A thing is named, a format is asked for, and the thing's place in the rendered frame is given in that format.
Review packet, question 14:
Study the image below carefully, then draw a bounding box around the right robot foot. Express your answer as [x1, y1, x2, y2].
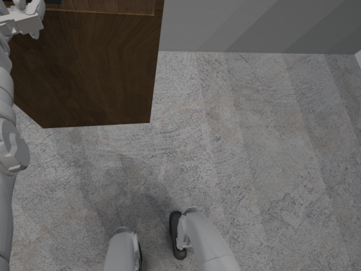
[169, 211, 187, 260]

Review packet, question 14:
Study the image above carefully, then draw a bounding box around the right robot shin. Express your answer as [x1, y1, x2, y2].
[176, 207, 197, 249]

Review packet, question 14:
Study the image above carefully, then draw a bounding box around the cabinet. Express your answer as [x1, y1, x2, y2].
[6, 0, 164, 129]

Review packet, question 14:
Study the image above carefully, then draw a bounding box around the left robot forearm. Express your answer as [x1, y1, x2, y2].
[0, 33, 16, 127]

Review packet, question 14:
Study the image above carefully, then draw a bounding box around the left robot upper arm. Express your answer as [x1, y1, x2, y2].
[0, 118, 30, 271]

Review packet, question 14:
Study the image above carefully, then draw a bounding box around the drawer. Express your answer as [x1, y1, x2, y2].
[3, 0, 153, 14]

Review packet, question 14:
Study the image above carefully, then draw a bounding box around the robot left hand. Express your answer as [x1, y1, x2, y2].
[0, 0, 45, 43]

